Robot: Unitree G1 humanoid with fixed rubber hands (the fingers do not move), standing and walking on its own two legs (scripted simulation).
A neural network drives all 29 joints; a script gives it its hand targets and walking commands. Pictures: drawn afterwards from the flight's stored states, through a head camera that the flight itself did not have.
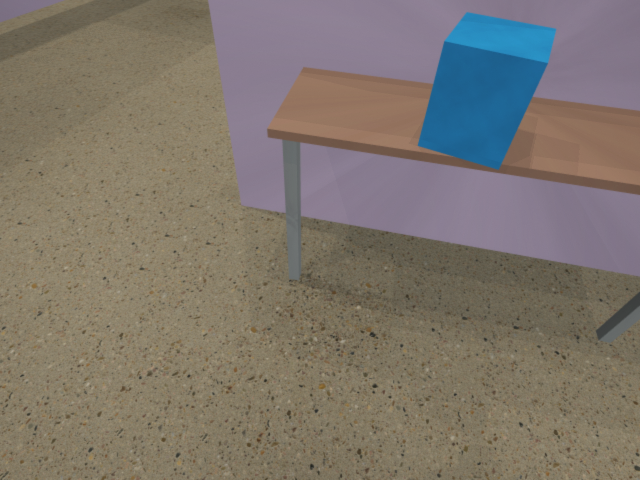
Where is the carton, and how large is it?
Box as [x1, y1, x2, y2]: [418, 12, 555, 169]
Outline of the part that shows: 467,12 444,41 418,145 498,169 546,66 555,29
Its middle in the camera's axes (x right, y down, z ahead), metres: +0.38 -0.35 +0.91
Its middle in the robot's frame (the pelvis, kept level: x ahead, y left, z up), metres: +0.94 -0.36 +0.05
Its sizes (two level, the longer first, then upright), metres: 0.210 0.200 0.250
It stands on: a table, 0.68 m high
